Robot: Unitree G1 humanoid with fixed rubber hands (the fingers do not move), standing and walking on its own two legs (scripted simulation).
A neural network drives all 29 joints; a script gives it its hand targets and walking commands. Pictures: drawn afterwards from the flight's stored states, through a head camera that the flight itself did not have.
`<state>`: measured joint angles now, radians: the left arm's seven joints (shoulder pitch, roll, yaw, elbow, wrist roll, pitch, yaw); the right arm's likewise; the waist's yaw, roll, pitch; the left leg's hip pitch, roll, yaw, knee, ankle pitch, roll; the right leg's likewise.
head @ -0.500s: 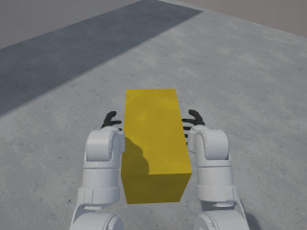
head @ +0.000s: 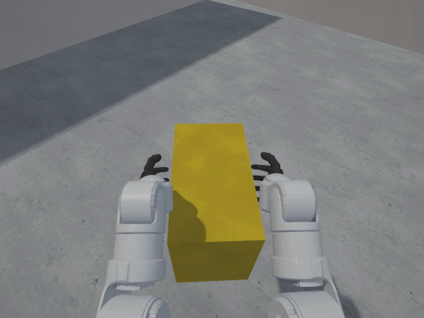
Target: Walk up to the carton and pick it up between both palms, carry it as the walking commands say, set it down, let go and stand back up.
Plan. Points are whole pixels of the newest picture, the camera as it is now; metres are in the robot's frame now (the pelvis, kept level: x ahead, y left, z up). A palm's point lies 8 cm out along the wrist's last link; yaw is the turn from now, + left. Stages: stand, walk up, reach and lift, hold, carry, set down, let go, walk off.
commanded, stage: carry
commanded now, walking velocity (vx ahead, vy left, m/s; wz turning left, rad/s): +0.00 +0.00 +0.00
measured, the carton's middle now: (210, 200) +0.34 +0.01 +0.01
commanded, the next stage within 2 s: hold in 0.96 s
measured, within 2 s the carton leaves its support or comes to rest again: neither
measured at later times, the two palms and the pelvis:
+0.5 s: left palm (148, 196) +0.31 +0.12 +0.08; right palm (276, 193) +0.31 -0.12 +0.08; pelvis +0.00 +0.00 +0.00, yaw +0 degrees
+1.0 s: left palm (152, 204) +0.30 +0.12 +0.06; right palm (277, 201) +0.31 -0.12 +0.06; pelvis +0.00 +0.00 +0.00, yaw +1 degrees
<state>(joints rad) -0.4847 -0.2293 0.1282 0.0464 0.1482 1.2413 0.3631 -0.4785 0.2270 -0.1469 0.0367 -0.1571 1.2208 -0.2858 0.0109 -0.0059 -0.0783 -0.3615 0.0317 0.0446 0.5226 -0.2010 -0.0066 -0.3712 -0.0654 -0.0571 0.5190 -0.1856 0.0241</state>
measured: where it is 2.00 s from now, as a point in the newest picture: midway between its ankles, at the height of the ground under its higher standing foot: outside the picture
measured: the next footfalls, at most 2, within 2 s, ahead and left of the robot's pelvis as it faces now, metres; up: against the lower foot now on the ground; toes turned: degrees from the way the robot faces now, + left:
none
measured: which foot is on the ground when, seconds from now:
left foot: down 0.00-1.00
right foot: down 0.00-1.00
